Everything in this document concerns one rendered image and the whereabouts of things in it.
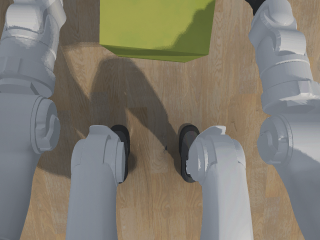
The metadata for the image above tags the left robot forearm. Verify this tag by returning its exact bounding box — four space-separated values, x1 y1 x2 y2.
0 0 67 98

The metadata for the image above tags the robot right thigh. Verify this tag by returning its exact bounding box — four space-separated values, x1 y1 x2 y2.
191 134 254 240

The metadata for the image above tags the right robot forearm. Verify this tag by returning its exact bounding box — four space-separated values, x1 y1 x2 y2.
248 0 320 115

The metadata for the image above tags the robot thigh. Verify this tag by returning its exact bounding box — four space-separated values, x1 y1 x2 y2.
191 134 254 240
65 134 126 240

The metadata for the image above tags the right robot hand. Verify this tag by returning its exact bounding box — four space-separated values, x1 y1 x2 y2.
245 0 266 16

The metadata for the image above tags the carton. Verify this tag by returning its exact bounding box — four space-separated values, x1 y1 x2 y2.
99 0 216 63

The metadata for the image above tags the robot right upper arm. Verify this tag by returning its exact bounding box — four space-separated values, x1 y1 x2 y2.
256 113 320 240

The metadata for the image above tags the robot left thigh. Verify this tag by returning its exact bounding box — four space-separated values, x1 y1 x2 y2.
65 134 126 240

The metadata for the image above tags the robot left upper arm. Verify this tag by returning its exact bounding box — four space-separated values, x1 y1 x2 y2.
0 92 61 240

